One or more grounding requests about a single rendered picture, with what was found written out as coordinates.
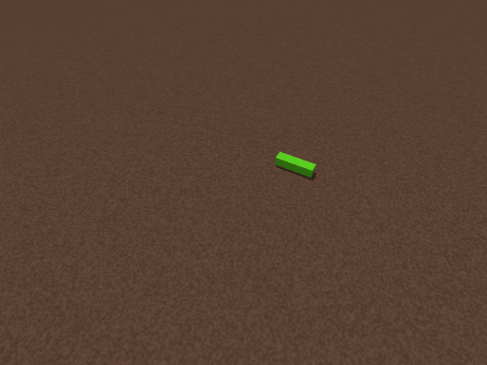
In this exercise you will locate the carton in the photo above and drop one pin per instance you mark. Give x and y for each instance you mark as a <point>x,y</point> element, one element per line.
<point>295,164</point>

